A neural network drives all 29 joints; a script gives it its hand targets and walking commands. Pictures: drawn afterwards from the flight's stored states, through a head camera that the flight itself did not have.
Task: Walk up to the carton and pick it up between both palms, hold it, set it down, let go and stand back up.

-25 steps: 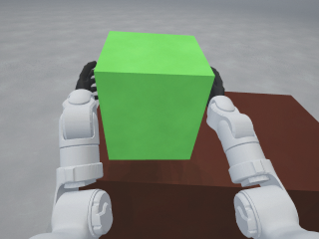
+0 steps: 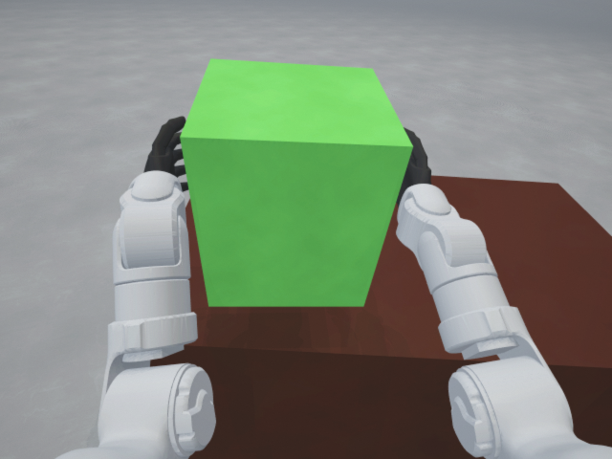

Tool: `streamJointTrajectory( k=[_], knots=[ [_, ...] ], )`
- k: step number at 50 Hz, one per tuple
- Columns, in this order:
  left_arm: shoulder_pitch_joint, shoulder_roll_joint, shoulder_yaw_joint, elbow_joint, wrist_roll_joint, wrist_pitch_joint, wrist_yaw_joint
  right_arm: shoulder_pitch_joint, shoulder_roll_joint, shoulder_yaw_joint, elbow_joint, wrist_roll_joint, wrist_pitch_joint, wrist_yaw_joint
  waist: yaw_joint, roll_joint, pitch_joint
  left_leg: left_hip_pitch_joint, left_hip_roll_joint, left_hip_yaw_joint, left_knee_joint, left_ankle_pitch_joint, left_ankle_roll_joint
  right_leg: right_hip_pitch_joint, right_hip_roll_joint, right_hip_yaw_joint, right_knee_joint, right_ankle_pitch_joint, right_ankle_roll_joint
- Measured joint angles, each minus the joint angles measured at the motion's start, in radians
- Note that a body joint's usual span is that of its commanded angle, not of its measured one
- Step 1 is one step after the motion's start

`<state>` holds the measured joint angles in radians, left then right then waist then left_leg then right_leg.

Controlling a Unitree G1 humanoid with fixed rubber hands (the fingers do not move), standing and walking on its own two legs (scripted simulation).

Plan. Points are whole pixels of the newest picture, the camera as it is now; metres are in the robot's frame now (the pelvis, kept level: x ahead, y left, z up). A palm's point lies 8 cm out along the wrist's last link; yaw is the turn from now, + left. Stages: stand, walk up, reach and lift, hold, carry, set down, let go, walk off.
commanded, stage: hold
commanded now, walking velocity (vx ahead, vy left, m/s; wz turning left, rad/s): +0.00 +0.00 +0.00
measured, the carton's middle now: (290, 187) +0.40 +0.01 +0.22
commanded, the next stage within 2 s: none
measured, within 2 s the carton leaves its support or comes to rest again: neither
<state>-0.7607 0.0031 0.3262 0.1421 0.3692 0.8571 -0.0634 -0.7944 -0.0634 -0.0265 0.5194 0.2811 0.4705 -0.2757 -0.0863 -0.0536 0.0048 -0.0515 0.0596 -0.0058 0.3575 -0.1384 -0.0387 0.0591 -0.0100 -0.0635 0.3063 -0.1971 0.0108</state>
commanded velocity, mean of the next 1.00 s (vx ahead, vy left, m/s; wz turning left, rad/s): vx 0.00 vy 0.00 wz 0.00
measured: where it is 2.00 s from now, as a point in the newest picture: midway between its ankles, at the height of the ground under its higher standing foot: outside the picture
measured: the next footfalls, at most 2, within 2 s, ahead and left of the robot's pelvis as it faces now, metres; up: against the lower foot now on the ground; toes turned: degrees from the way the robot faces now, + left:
none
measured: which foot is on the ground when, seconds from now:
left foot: down 0.00-1.00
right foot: down 0.00-1.00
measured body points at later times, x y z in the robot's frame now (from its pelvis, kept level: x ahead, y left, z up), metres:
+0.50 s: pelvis +0.00 +0.00 +0.00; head -0.06 +0.03 +0.44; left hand +0.38 +0.17 +0.24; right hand +0.38 -0.14 +0.24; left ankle +0.05 +0.14 -0.75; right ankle +0.00 -0.12 -0.75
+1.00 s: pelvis +0.00 +0.00 +0.00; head -0.06 +0.02 +0.44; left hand +0.38 +0.16 +0.24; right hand +0.38 -0.14 +0.24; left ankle +0.05 +0.14 -0.75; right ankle +0.00 -0.12 -0.75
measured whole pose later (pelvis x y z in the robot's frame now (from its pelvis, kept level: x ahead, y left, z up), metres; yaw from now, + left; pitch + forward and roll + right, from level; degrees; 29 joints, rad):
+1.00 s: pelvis +0.00 +0.00 +0.00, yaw +0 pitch -8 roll -1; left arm -0.75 0.01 0.32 0.15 0.33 0.86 -0.05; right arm -0.81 -0.08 -0.02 0.51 0.30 0.52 -0.29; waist -0.08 -0.04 -0.03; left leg -0.08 0.06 -0.01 0.36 -0.14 -0.04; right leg 0.03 -0.01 -0.06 0.31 -0.20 0.01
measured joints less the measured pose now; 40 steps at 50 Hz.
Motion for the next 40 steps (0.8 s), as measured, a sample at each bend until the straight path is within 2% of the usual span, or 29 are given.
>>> streamJointTrajectory(
  k=[8,40],
  knots=[
    [-0.003,0.010,-0.013,0.018,-0.019,0.000,0.011,-0.011,-0.008,-0.002,0.002,0.000,0.018,0.000,0.013,0.007,-0.017,-0.025,0.003,0.003,0.005,0.000,-0.001,-0.025,0.003,0.003,0.003,0.002,0.000],
    [0.012,0.006,-0.012,0.005,-0.036,0.009,0.017,-0.015,-0.018,0.005,-0.018,0.016,0.050,-0.010,0.010,0.015,-0.029,-0.029,0.004,0.002,0.005,-0.003,-0.001,-0.028,0.004,0.004,-0.001,0.001,0.000]
  ],
)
